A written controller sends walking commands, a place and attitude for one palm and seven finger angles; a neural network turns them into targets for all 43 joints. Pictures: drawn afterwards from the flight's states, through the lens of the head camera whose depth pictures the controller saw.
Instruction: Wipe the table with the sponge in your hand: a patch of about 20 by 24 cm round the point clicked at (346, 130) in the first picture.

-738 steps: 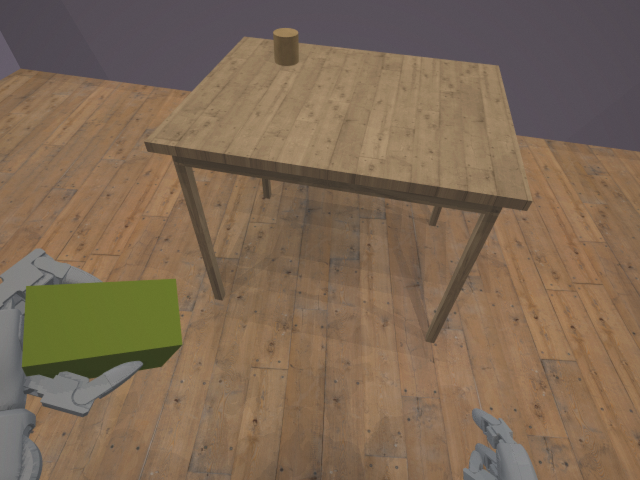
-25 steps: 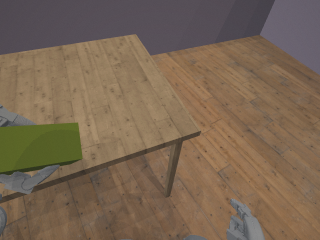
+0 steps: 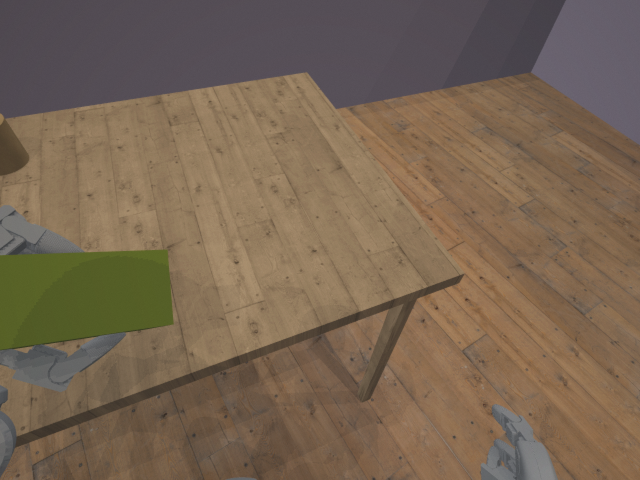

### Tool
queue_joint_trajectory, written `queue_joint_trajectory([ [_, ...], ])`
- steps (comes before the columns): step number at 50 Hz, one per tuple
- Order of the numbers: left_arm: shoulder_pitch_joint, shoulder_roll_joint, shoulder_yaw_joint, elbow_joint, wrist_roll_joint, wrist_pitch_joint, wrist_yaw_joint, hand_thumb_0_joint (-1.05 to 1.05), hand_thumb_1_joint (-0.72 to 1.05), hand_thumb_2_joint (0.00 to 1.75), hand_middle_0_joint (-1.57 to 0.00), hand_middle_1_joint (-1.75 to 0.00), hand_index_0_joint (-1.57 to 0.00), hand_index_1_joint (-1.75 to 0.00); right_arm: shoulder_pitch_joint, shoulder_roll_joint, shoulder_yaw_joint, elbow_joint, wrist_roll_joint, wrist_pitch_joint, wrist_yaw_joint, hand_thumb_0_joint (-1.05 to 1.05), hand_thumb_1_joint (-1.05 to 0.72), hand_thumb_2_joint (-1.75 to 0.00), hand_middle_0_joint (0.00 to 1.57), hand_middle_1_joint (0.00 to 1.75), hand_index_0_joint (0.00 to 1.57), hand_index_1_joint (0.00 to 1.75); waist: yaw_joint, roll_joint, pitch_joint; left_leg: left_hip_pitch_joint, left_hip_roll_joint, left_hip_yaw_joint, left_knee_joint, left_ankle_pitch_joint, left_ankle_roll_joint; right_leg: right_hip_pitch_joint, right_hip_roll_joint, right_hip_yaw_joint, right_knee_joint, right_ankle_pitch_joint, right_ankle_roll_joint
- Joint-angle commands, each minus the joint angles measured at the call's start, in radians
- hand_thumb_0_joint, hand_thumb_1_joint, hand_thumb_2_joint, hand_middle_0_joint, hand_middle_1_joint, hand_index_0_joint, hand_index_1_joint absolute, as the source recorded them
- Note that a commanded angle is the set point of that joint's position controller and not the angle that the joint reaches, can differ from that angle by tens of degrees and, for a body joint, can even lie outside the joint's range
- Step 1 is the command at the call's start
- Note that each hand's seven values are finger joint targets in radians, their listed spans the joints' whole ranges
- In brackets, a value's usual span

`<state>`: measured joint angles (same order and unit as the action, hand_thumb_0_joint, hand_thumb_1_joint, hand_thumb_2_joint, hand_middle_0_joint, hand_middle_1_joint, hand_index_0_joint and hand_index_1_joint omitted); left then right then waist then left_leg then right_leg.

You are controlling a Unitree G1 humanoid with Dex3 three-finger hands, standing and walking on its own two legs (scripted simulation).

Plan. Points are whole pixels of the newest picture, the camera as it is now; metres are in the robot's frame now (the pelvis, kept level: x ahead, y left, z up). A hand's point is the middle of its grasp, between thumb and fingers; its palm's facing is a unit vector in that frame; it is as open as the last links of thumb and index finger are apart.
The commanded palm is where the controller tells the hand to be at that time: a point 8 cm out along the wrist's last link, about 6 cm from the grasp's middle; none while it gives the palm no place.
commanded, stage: shuffle to correct the standing spot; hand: left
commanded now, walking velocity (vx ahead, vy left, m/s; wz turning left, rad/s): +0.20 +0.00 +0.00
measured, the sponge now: (109, 297) +0.24 +0.21 +0.17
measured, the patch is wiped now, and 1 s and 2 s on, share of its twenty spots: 0.00 0.00 0.00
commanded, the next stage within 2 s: come to a stop and stand still in 0.60 s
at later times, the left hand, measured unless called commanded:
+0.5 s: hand (39, 252) +0.27 +0.28 +0.19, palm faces +0.37 -0.85 -0.37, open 10.0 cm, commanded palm +0.20 +0.32 +0.19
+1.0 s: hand (96, 247) +0.28 +0.23 +0.19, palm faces +0.35 -0.85 -0.40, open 10.0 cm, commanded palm +0.22 +0.28 +0.19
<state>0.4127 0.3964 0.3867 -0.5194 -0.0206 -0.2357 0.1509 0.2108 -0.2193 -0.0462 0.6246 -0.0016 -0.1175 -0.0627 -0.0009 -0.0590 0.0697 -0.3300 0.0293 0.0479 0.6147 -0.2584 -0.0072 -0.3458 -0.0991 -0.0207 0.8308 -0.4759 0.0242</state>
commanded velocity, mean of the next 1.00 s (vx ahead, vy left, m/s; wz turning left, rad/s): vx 0.10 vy -0.04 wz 0.00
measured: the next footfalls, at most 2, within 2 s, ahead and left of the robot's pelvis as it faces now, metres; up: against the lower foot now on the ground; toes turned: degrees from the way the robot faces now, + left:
right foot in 0.16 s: +0.07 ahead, -0.06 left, +0.00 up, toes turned -4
right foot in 0.62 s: +0.10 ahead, -0.05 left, +0.00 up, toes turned -1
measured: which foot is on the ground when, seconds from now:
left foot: down 0.00-1.00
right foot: up 0.00-0.14, down 0.16-0.38, up 0.40-0.60, down 0.62-1.00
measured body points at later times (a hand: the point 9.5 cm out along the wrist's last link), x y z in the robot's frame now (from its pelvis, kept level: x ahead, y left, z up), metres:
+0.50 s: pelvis +0.04 +0.04 +0.01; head +0.05 +0.06 +0.46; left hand +0.24 +0.32 +0.21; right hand +0.21 -0.18 -0.06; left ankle +0.05 +0.15 -0.72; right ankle +0.03 -0.05 -0.70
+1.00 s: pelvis +0.05 +0.00 +0.02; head +0.07 +0.00 +0.47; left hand +0.25 +0.28 +0.21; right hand +0.22 -0.25 -0.07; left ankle +0.05 +0.14 -0.72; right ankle +0.06 -0.05 -0.72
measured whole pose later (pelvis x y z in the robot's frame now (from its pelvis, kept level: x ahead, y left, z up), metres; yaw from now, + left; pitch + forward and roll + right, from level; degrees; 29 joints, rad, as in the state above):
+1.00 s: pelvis +0.05 +0.00 +0.02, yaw -1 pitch -1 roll +0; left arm 0.49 0.37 0.34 -0.51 -0.07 -0.15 0.14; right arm 0.18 -0.24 -0.01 0.61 0.01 -0.06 -0.06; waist -0.02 0.01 0.03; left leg -0.21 0.04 0.00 0.49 -0.26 -0.02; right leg -0.21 0.06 -0.10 0.45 -0.23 -0.09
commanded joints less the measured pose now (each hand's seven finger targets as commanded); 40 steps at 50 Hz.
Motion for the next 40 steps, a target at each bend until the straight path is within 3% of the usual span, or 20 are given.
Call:
queue_joint_trajectory([
  [1,-0.011,0.152,0.125,-0.237,-0.013,-0.060,0.009,0.00,0.10,1.30,-1.20,-1.60,-1.20,-1.60,-0.072,-0.104,-0.025,-0.144,0.007,-0.053,0.005,0.00,-0.90,-0.90,0.20,0.30,0.20,0.30,-0.001,0.302,-0.194,0.169,0.217,-0.293,-0.246,0.209,0.214,-0.142,0.064,-0.025,0.143,-0.028,-0.025],
  [4,0.035,0.127,0.100,-0.246,-0.022,-0.049,0.003,0.00,0.10,1.30,-1.20,-1.60,-1.20,-1.60,-0.076,-0.103,-0.002,-0.146,0.012,-0.061,0.019,0.00,-0.90,-0.90,0.20,0.30,0.20,0.30,0.000,0.308,-0.195,0.063,0.182,-0.209,-0.248,0.161,0.169,0.013,0.097,-0.070,-0.083,0.038,-0.027],
  [7,0.018,0.171,0.131,-0.179,-0.017,-0.030,0.001,0.00,0.10,1.30,-1.20,-1.60,-1.20,-1.60,-0.098,-0.098,0.024,-0.144,0.014,-0.050,0.009,0.00,-0.90,-0.90,0.20,0.30,0.20,0.30,0.004,0.204,-0.183,-0.062,0.148,-0.151,-0.197,-0.027,0.113,0.222,0.098,-0.062,-0.385,0.208,-0.031],
  [8,-0.010,0.179,0.138,-0.148,-0.016,-0.029,0.000,0.00,0.10,1.30,-1.20,-1.60,-1.20,-1.60,-0.089,-0.090,0.029,-0.140,0.007,-0.043,0.004,0.00,-0.90,-0.90,0.20,0.30,0.20,0.30,-0.004,0.118,-0.186,-0.134,0.114,-0.143,-0.147,-0.114,0.094,0.293,0.056,0.021,-0.444,0.207,-0.054],
  [9,-0.042,0.183,0.144,-0.115,-0.015,-0.018,-0.003,0.00,0.10,1.30,-1.20,-1.60,-1.20,-1.60,-0.077,-0.085,0.023,-0.138,0.004,-0.042,0.005,0.00,-0.90,-0.90,0.20,0.30,0.20,0.30,-0.009,0.001,-0.179,-0.154,0.038,-0.069,-0.047,-0.210,0.061,0.262,-0.029,0.198,-0.494,0.120,-0.107],
  [10,-0.014,0.132,0.101,-0.062,-0.026,0.002,-0.015,0.00,0.10,1.30,-1.20,-1.60,-1.20,-1.60,-0.050,-0.095,0.000,-0.140,0.012,-0.037,0.009,0.00,-0.90,-0.90,0.20,0.30,0.20,0.30,-0.002,-0.199,-0.142,-0.163,-0.035,-0.005,0.135,-0.201,0.029,0.183,-0.145,0.415,-0.574,0.010,-0.179],
  [11,-0.049,0.120,0.075,-0.062,-0.032,0.009,-0.016,0.00,0.10,1.30,-1.20,-1.60,-1.20,-1.60,-0.067,-0.099,-0.005,-0.147,0.018,-0.031,0.016,0.00,-0.90,-0.90,0.20,0.30,0.20,0.30,0.005,-0.237,-0.086,-0.212,-0.024,-0.017,0.251,-0.169,0.018,0.166,-0.230,0.493,-0.609,0.011,-0.245],
  [12,-0.091,0.126,0.081,-0.079,-0.034,0.010,-0.010,0.00,0.10,1.30,-1.20,-1.60,-1.20,-1.60,-0.092,-0.092,0.008,-0.135,0.020,-0.032,0.019,0.00,-0.90,-0.90,0.20,0.30,0.20,0.30,-0.001,-0.136,-0.077,-0.188,-0.014,-0.038,0.256,-0.164,0.016,0.138,-0.238,0.486,-0.602,0.118,-0.275],
  [13,-0.140,0.118,0.055,-0.105,-0.031,0.001,-0.008,0.00,0.10,1.30,-1.20,-1.60,-1.20,-1.60,-0.098,-0.066,0.034,-0.130,0.015,-0.032,0.019,0.00,-0.90,-0.90,0.20,0.30,0.20,0.30,-0.001,-0.091,-0.072,-0.150,0.009,-0.039,0.167,-0.190,0.025,0.137,-0.220,0.373,-0.558,0.211,-0.257],
  [15,-0.159,0.127,0.056,-0.107,-0.020,-0.003,-0.002,0.00,0.10,1.30,-1.20,-1.60,-1.20,-1.60,-0.098,-0.053,0.046,-0.124,0.003,-0.034,0.007,0.00,-0.90,-0.90,0.20,0.30,0.20,0.30,-0.006,-0.044,-0.126,0.058,-0.034,0.042,-0.095,-0.041,0.028,0.134,-0.088,0.139,-0.455,0.340,-0.162],
  [16,-0.146,0.122,0.046,-0.120,-0.019,-0.002,-0.004,0.00,0.10,1.30,-1.20,-1.60,-1.20,-1.60,-0.104,-0.065,0.032,-0.136,0.003,-0.038,0.000,0.00,-0.90,-0.90,0.20,0.30,0.20,0.30,-0.002,0.010,-0.142,0.151,-0.034,0.026,-0.176,0.064,0.028,0.124,-0.033,0.088,-0.384,0.362,-0.123],
  [18,-0.145,0.113,0.024,-0.197,-0.017,-0.005,-0.004,0.00,0.10,1.30,-1.20,-1.60,-1.20,-1.60,-0.110,-0.109,0.009,-0.157,0.007,-0.036,-0.004,0.00,-0.90,-0.90,0.20,0.30,0.20,0.30,0.001,0.220,-0.171,0.307,0.183,-0.271,-0.258,0.308,0.100,-0.035,0.079,0.001,-0.166,0.227,-0.045],
  [20,-0.141,0.153,0.052,-0.200,-0.018,0.005,-0.014,0.00,0.10,1.30,-1.20,-1.60,-1.20,-1.60,-0.118,-0.094,0.013,-0.169,-0.006,-0.028,0.002,0.00,-0.90,-0.90,0.20,0.30,0.20,0.30,-0.004,0.301,-0.132,0.206,0.282,-0.447,-0.378,0.238,0.163,-0.074,0.098,0.010,-0.011,-0.025,-0.034],
  [23,-0.066,0.172,0.090,-0.306,-0.014,-0.012,-0.016,0.00,0.10,1.30,-1.20,-1.60,-1.20,-1.60,-0.104,-0.080,0.014,-0.173,-0.012,-0.038,0.008,0.00,-0.90,-0.90,0.20,0.30,0.20,0.30,0.009,0.251,-0.163,0.287,0.259,-0.343,-0.321,0.483,0.159,-0.108,0.086,0.003,-0.015,0.047,-0.040],
  [26,0.066,0.148,0.102,-0.267,-0.024,0.002,-0.021,0.00,0.10,1.30,-1.20,-1.60,-1.20,-1.60,-0.058,-0.097,0.001,-0.192,0.003,-0.025,0.025,0.00,-0.90,-0.90,0.20,0.30,0.20,0.30,0.002,0.285,-0.231,0.277,0.198,-0.159,-0.218,0.676,0.083,0.036,0.112,-0.061,-0.248,0.158,-0.046],
  [29,0.059,0.169,0.125,-0.190,-0.041,0.014,-0.028,0.00,0.10,1.30,-1.20,-1.60,-1.20,-1.60,-0.060,-0.099,0.010,-0.201,0.009,-0.014,0.014,0.00,-0.90,-0.90,0.20,0.30,0.20,0.30,-0.008,0.261,-0.206,0.145,0.188,-0.137,-0.209,0.456,0.045,0.183,0.119,-0.081,-0.421,0.258,-0.044],
  [32,0.004,0.171,0.128,-0.132,-0.049,0.026,-0.023,0.00,0.10,1.30,-1.20,-1.60,-1.20,-1.60,-0.082,-0.091,0.019,-0.199,0.017,-0.010,-0.003,0.00,-0.90,-0.90,0.20,0.30,0.20,0.30,-0.017,0.149,-0.189,0.021,0.131,-0.098,-0.204,0.118,0.031,0.281,0.077,-0.016,-0.455,0.390,-0.060],
  [35,0.014,0.126,0.078,-0.119,-0.070,0.060,-0.023,0.00,0.10,1.30,-1.20,-1.60,-1.20,-1.60,-0.062,-0.090,0.007,-0.195,0.019,-0.005,-0.003,0.00,-0.90,-0.90,0.20,0.30,0.20,0.30,-0.019,-0.044,-0.190,0.062,0.017,-0.022,-0.045,-0.064,0.025,0.155,-0.048,0.200,-0.521,0.306,-0.135],
  [37,-0.038,0.135,0.067,-0.154,-0.069,0.067,-0.011,0.00,0.10,1.30,-1.20,-1.60,-1.20,-1.60,-0.093,-0.088,0.018,-0.180,0.019,-0.007,-0.003,0.00,-0.90,-0.90,0.20,0.30,0.20,0.30,-0.021,-0.015,-0.153,0.080,-0.005,-0.027,-0.010,-0.061,0.024,0.097,-0.097,0.256,-0.572,0.294,-0.143],
  [40,-0.071,0.146,0.065,-0.180,-0.052,0.047,0.002,0.00,0.10,1.30,-1.20,-1.60,-1.20,-1.60,-0.118,-0.090,0.023,-0.168,0.013,-0.015,0.001,0.00,-0.90,-0.90,0.20,0.30,0.20,0.30,0.000,-0.008,-0.158,0.080,-0.005,-0.052,-0.064,0.047,0.028,0.177,-0.111,0.208,-0.538,0.474,-0.101],
])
